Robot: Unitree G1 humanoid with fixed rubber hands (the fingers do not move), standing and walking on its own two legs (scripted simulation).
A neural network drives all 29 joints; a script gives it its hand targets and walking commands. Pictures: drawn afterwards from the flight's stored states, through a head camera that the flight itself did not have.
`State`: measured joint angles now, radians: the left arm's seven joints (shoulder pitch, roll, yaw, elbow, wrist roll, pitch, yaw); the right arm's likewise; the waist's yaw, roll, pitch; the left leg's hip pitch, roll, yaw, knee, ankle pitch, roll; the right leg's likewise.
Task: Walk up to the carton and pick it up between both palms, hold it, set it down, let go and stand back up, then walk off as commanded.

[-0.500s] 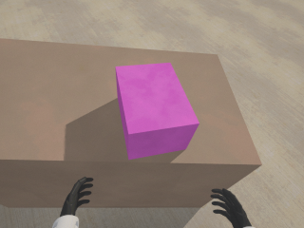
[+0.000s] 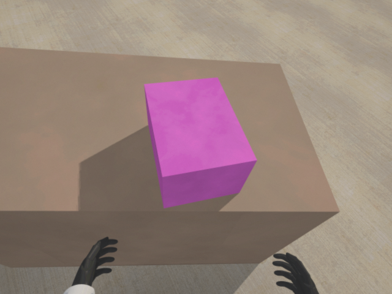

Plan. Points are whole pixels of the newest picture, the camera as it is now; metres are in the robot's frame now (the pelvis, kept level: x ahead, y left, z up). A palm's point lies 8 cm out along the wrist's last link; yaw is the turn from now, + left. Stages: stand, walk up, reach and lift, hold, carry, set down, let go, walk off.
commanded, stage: set down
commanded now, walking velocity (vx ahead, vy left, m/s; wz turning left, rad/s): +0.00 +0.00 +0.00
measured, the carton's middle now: (192, 139) +0.49 +0.07 -0.02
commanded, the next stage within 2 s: let go in 0.92 s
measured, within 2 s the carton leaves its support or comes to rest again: neither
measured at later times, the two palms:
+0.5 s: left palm (86, 283) +0.14 +0.23 -0.08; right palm out of the picture +0.17 -0.21 -0.09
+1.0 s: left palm (86, 283) +0.14 +0.23 -0.08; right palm out of the picture +0.16 -0.21 -0.09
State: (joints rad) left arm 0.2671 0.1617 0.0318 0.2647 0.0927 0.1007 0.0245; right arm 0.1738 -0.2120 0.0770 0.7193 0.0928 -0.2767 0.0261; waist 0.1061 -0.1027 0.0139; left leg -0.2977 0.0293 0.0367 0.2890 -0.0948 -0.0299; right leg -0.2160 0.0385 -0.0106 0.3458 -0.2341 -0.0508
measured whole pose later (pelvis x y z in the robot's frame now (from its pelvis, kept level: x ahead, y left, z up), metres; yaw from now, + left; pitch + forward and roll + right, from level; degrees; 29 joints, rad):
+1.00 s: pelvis +0.01 +0.00 +0.00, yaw +0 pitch +7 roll +1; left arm 0.27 0.18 0.03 0.36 0.09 0.11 0.00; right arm 0.17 -0.20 0.06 0.85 0.05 -0.31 0.00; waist 0.10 -0.08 -0.02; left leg -0.29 0.03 0.04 0.29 -0.11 -0.03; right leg -0.21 0.04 -0.01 0.35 -0.25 -0.05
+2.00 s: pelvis -0.01 +0.01 +0.00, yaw +0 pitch +3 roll +0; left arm 0.27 0.31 0.04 0.73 0.09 -0.02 0.00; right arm 0.18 -0.35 0.06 0.85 -0.04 -0.07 0.01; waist 0.10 -0.05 -0.14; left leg -0.29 0.03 0.04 0.39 -0.15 -0.02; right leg -0.19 0.04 -0.01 0.39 -0.26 -0.04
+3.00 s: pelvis -0.10 +0.07 -0.02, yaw +1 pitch -4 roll -5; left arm 0.22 0.41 0.04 0.84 0.09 0.06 0.01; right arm 0.23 -0.39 0.02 0.80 -0.03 0.01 -0.01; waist 0.09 -0.04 0.20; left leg -0.31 0.00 -0.07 0.67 -0.28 0.05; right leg -0.36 0.14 0.03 1.10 -0.45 -0.02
